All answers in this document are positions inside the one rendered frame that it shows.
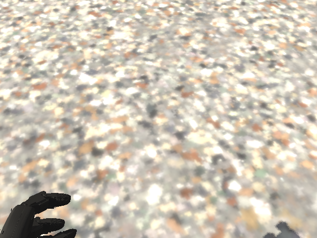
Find left robot hand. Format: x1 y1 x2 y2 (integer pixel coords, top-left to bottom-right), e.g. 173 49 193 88
0 190 77 238

